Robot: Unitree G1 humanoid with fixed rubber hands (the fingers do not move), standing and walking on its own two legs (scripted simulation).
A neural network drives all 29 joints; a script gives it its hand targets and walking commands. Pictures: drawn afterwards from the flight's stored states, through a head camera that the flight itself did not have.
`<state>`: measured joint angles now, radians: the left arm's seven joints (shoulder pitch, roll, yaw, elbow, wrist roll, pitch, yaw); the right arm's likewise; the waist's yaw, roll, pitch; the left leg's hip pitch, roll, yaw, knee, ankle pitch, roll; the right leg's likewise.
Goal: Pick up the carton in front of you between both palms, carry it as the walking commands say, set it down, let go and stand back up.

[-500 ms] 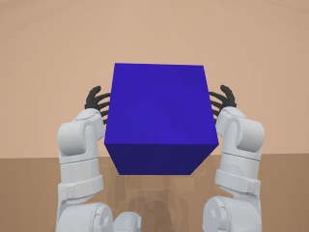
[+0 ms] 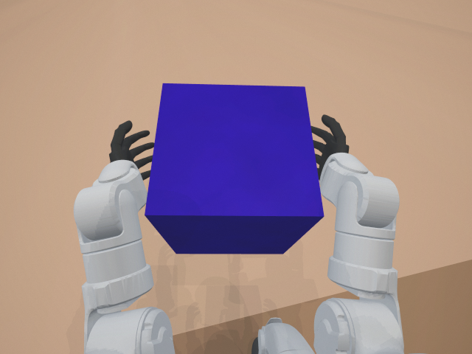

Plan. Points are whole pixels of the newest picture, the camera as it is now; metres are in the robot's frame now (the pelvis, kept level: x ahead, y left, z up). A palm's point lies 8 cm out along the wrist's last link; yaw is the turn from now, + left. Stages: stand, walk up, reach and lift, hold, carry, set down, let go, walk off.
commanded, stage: carry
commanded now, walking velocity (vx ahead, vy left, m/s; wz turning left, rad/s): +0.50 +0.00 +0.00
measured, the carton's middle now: (231, 181) +0.38 -0.02 +0.09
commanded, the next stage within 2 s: none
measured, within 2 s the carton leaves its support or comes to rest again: neither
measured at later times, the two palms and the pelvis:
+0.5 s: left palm (138, 43) +0.69 +0.15 +0.19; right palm (281, 39) +0.69 -0.16 +0.19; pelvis +0.34 +0.01 +0.03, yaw +0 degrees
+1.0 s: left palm out of the picture +1.00 +0.14 +0.19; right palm out of the picture +1.02 -0.17 +0.19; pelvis +0.67 -0.03 +0.06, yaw +2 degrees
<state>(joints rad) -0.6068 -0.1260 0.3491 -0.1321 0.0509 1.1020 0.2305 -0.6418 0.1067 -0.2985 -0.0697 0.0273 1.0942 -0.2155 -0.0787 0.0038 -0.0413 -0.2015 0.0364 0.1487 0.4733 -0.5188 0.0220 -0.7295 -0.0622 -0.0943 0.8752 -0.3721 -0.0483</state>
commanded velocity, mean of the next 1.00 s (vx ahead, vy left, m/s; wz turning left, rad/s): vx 0.50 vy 0.00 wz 0.00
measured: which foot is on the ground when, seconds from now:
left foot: down 0.00-0.08, up 0.10-0.42, down 0.44-0.90, up 0.92-1.00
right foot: up 0.00-0.02, down 0.04-0.48, up 0.50-0.86, down 0.88-1.00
